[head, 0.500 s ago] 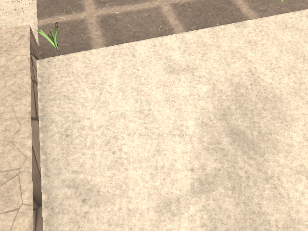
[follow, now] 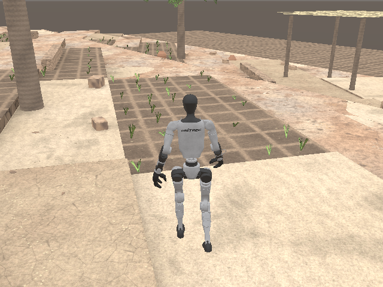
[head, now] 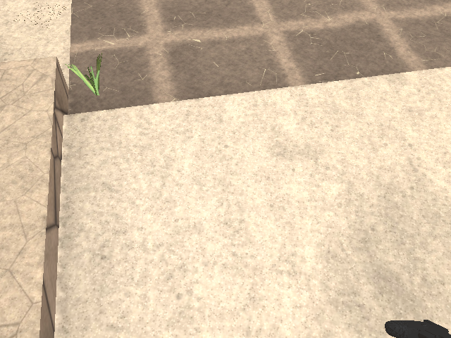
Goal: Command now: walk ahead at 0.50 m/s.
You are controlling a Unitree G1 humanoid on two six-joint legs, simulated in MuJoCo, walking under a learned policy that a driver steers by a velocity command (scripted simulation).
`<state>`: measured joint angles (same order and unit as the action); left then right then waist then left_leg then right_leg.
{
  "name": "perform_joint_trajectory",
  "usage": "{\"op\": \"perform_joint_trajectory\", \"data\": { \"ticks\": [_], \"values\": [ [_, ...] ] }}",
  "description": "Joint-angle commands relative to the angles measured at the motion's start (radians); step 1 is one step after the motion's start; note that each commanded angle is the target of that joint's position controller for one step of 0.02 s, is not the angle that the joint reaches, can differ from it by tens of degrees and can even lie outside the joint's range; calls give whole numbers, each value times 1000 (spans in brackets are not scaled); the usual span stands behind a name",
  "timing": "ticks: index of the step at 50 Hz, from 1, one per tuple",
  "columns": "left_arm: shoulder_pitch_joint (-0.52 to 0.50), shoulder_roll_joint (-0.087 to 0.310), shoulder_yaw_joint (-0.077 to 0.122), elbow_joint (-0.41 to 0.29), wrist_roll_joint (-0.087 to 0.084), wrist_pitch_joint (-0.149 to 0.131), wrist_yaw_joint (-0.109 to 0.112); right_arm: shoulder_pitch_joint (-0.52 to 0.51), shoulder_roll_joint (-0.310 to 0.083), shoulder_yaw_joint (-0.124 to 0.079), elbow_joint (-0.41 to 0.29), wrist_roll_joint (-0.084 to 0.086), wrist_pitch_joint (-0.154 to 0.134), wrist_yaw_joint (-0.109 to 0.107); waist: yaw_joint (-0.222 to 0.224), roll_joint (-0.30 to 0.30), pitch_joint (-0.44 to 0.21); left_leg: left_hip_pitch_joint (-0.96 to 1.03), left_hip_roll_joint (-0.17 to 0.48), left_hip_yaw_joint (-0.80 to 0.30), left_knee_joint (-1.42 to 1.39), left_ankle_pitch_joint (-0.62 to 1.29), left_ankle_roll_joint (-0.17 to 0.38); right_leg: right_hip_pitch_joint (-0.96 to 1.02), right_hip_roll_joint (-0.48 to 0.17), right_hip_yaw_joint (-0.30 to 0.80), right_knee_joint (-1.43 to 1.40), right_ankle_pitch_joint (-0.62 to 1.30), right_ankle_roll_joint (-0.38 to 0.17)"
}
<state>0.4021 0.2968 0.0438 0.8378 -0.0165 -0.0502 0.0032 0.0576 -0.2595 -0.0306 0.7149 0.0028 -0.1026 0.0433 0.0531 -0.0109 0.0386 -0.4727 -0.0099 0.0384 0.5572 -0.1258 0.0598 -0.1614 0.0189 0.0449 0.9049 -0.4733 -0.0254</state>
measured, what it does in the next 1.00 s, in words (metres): walks ahead: right foot, then left foot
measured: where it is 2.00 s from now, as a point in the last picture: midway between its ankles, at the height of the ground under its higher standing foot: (284, 157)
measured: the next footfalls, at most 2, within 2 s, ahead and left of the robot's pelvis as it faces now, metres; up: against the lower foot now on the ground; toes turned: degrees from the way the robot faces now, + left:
right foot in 0.46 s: +0.43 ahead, -0.15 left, +0.00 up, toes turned -1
left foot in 1.00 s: +0.73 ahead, +0.09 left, +0.00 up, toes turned +0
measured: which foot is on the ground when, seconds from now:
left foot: down 0.00-0.48, up 0.50-0.98, down 1.00-1.00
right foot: up 0.00-0.44, down 0.46-1.00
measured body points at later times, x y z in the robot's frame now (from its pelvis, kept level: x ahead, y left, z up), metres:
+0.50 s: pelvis +0.28 -0.05 +0.00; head +0.31 -0.06 +0.45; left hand +0.49 +0.20 -0.08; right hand +0.28 -0.33 -0.14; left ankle +0.11 +0.10 -0.70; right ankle +0.39 -0.14 -0.73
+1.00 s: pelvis +0.55 -0.03 +0.00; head +0.58 -0.03 +0.45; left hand +0.52 +0.25 -0.13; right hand +0.78 -0.26 -0.08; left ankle +0.69 +0.08 -0.72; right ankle +0.39 -0.15 -0.72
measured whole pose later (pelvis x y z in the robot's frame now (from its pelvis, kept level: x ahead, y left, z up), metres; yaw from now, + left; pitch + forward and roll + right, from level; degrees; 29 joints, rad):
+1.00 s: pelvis +0.55 -0.03 +0.00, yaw -1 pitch +2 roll -2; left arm 0.42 0.29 0.05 0.92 -0.02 -0.04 0.01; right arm 0.02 -0.26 -0.02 0.73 0.01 -0.10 0.05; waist 0.09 0.03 0.02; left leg -0.49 0.03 0.00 0.47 -0.02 0.05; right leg 0.07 0.03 -0.01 0.30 -0.40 -0.01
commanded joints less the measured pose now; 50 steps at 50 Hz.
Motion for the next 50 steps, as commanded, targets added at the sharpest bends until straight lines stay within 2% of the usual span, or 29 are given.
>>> {"op": "perform_joint_trajectory", "data": {
  "ticks": [1, 2, 3, 4, 6, 9, 13, 16, 19, 21, 22, 23, 24, 25, 26, 27, 28, 29, 31, 33, 36, 40, 43, 45, 48, 49, 50],
  "values": [
    [-69, 136, 20, -124, -28, -53, -5, 262, -161, -51, 15, 8, 8, -17, -140, 114, -201, 657, 333, -506, -253, -98, 206, -597, -74, 56, 390, 36, -14],
    [-111, 127, 21, -131, -11, -53, -2, 206, -135, -43, 12, 3, 9, -16, -111, 65, -119, 517, 291, -415, -292, -20, 190, -570, -109, 34, 316, 103, -8],
    [-106, 121, 27, -127, 0, -44, 0, 174, -111, -35, 7, -7, 4, -15, -77, 78, -84, 423, 256, -354, -328, 31, 174, -513, -140, 37, 260, 155, -2],
    [-80, 100, 24, -119, 1, -32, -1, 159, -109, -35, 8, -12, 0, -14, -53, 96, -78, 365, 239, -325, -360, 57, 177, -461, -149, 34, 239, 183, 8],
    [-61, 68, 17, -111, 5, -15, 2, 161, -126, -41, 25, -5, -11, -14, -31, 90, -61, 301, 229, -261, -403, 131, 196, -438, -158, 21, 191, 212, 30],
    [-160, 55, 11, -143, 13, -13, 5, 188, -157, -49, 51, -3, -11, -26, -47, 70, -18, 295, 213, -185, -436, 194, 194, -495, -166, 13, 31, 350, 54],
    [-303, 28, -2, -171, 8, -29, -11, 244, -183, -51, 81, 7, 1, -37, -99, 62, 7, 315, 177, -106, -441, 156, 149, -446, -129, -22, -232, 559, 48],
    [-387, 38, -3, -199, -1, -37, -27, 302, -200, -55, 113, 16, 13, -38, -129, 63, 27, 391, 219, -121, -418, 118, 144, -450, -112, -20, -320, 572, 33],
    [-411, 61, 3, -219, -1, -42, -42, 313, -209, -60, 136, 21, 30, -44, -115, 73, 31, 491, 267, -140, -358, 161, 122, -456, -102, -11, -374, 476, -6],
    [-349, 86, 13, -205, 1, -45, -45, 296, -221, -64, 140, 21, 40, -47, -72, 89, -6, 523, 268, -134, -276, 308, 99, -351, -74, -39, -400, 406, -35],
    [-243, 113, 29, -174, 5, -45, -41, 280, -218, -62, 138, 19, 46, -48, -10, 78, -69, 505, 228, -99, -145, 453, 79, -199, -40, -73, -422, 402, -58],
    [-78, 166, 54, -128, 7, -42, -32, 288, -179, -45, 129, 7, 49, -50, 55, 45, -190, 400, 169, -55, 76, 426, 45, 57, -73, -42, -393, 424, -94],
    [37, 276, 78, -115, 25, -35, -24, 396, -77, -11, 99, -8, 33, -43, 37, -170, -359, 31, 39, -2, 470, 77, -24, 462, -328, 342, -389, 354, -233],
    [75, 232, 68, -101, 9, -28, -28, 407, -66, -4, 112, 3, 12, -38, 47, -283, -436, -175, -55, -103, 669, -445, -47, 556, -413, 688, -581, 161, -304],
    [19, 170, 46, -108, 5, -31, -29, 320, -172, -32, 94, 32, -2, -31, 56, -174, -296, -279, 12, -158, 749, -417, -28, 456, -387, 607, -615, 57, -254],
    [-55, 143, 36, -120, 8, -32, -28, 234, -180, -33, 67, 42, -8, -30, 35, -110, -182, -295, 65, -126, 725, -327, -15, 318, -351, 473, -627, 102, -220],
    [-115, 119, 28, -124, 14, -34, -31, 198, -167, -32, 59, 27, -6, -34, 6, -55, -103, -268, 102, -107, 666, -248, -19, 183, -312, 372, -657, 201, -209],
    [-152, 94, 21, -127, 21, -41, -33, 205, -159, -37, 62, 13, 3, -38, -27, -70, -76, -209, 136, -117, 605, -187, -23, 96, -278, 304, -685, 281, -197],
    [-173, 86, 21, -119, 23, -51, -35, 247, -122, -32, 79, 8, 23, -39, -61, -86, -71, -131, 147, -110, 561, -131, -39, 17, -241, 221, -737, 374, -203],
    [-158, 104, 26, -99, 18, -60, -32, 228, -107, -30, 71, 3, 37, -43, -69, -67, -49, -154, 152, -103, 500, -79, -58, -4, -237, 163, -766, 462, -219],
    [-117, 122, 31, -66, 16, -54, -18, 128, -95, -27, 37, -4, 35, -44, -44, -42, -15, -218, 152, -98, 328, 68, -81, 27, -223, 98, -787, 515, -210],
    [-60, 141, 33, -27, 7, -42, -5, -5, -67, -16, 2, 3, 20, -28, 5, -43, 16, -168, 113, -58, 94, 236, -79, 46, -195, 28, -797, 492, -176],
    [-5, 149, 34, 10, 2, -28, -3, -88, -68, -12, -29, 10, 12, -12, 33, -38, 40, -180, 95, -53, 10, 235, -66, 129, -229, 32, -771, 494, -177],
    [17, 152, 37, 31, -2, -16, 0, -129, -76, -13, -53, 12, 6, -1, 35, -39, 51, -194, 87, -64, -31, 180, -47, 195, -260, 55, -732, 534, -170],
    [1, 171, 45, 40, -6, -2, 8, -76, -113, -26, -50, 8, -5, 5, -17, -62, 18, -85, 55, -58, -79, 72, -18, 243, -278, 96, -636, 678, -149],
    [-26, 181, 47, 34, -6, 2, 9, 13, -137, -40, -27, 6, -8, 1, -72, -68, -31, 52, 27, -32, -107, 65, 0, 222, -253, 83, -542, 813, -134],
    [-34, 159, 38, 27, 2, 4, 9, 169, -188, -65, 18, 2, -10, -9, -143, -50, -142, 300, 37, -36, -96, 98, 31, 139, -195, 50, -363, 842, -105]
  ]
}}
Keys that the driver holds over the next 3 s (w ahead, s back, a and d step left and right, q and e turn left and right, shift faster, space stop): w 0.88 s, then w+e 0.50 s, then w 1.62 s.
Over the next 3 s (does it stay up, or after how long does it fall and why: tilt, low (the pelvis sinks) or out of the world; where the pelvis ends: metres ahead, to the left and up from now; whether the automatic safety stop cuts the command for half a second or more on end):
stays up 1.59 -0.34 0.02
